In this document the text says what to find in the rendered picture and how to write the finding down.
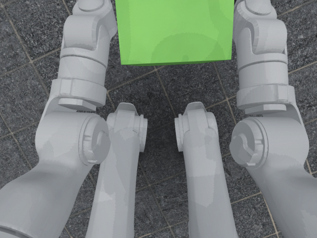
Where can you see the right robot thigh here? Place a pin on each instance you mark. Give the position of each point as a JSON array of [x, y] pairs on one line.
[[210, 212]]

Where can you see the robot left forearm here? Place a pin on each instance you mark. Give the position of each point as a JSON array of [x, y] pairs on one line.
[[83, 58]]

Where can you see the robot right forearm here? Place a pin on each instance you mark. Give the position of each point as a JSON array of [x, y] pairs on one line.
[[262, 60]]

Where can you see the carton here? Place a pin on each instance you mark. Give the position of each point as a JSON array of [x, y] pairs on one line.
[[170, 32]]

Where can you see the left robot upper arm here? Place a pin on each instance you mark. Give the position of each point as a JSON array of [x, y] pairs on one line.
[[39, 203]]

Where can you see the right robot upper arm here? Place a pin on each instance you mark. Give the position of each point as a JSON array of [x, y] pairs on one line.
[[273, 150]]

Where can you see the left robot shin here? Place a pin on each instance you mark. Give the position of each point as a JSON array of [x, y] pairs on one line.
[[111, 119]]

